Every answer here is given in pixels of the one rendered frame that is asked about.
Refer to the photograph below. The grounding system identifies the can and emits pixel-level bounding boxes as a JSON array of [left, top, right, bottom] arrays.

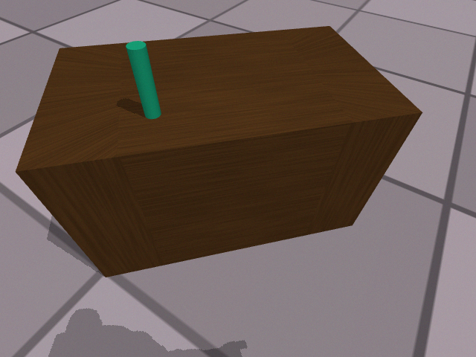
[[126, 41, 161, 119]]

